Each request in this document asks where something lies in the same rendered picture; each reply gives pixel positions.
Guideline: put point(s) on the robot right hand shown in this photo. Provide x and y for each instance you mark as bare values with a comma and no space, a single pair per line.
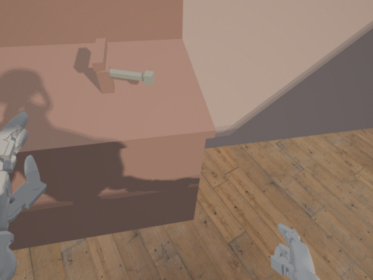
296,258

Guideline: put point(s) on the robot left hand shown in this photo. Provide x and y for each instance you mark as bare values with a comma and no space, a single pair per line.
12,138

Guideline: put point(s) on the tap lever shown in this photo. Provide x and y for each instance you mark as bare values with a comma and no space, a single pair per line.
147,77

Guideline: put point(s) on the left robot forearm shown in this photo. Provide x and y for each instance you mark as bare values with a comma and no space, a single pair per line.
8,262

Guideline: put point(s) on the counter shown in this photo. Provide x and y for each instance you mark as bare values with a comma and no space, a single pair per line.
115,154

